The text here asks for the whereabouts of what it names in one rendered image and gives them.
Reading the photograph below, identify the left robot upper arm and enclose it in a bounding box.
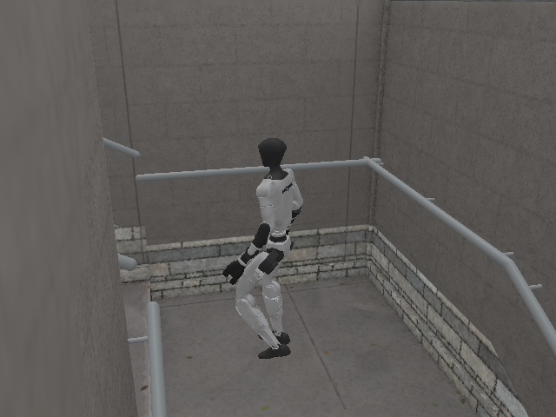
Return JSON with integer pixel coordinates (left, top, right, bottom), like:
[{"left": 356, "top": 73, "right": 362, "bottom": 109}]
[{"left": 256, "top": 181, "right": 275, "bottom": 235}]

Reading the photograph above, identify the right robot forearm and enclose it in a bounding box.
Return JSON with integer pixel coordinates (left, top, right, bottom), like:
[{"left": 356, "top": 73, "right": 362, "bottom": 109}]
[{"left": 285, "top": 206, "right": 302, "bottom": 230}]

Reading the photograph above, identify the robot right shin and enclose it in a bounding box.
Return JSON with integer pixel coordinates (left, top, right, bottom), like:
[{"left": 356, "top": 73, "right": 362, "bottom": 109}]
[{"left": 262, "top": 281, "right": 283, "bottom": 336}]

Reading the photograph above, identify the robot left hand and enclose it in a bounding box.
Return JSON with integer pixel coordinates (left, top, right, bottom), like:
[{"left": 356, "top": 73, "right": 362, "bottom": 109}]
[{"left": 222, "top": 260, "right": 245, "bottom": 285}]

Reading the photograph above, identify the right robot upper arm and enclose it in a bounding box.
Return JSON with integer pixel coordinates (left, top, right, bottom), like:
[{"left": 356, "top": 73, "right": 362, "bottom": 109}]
[{"left": 283, "top": 169, "right": 303, "bottom": 210}]

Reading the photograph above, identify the left robot forearm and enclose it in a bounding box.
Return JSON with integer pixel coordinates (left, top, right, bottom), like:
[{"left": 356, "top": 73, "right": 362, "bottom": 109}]
[{"left": 238, "top": 223, "right": 270, "bottom": 267}]

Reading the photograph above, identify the humanoid robot head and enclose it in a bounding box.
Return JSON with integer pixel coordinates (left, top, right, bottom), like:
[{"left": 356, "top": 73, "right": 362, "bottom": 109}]
[{"left": 258, "top": 138, "right": 288, "bottom": 180}]

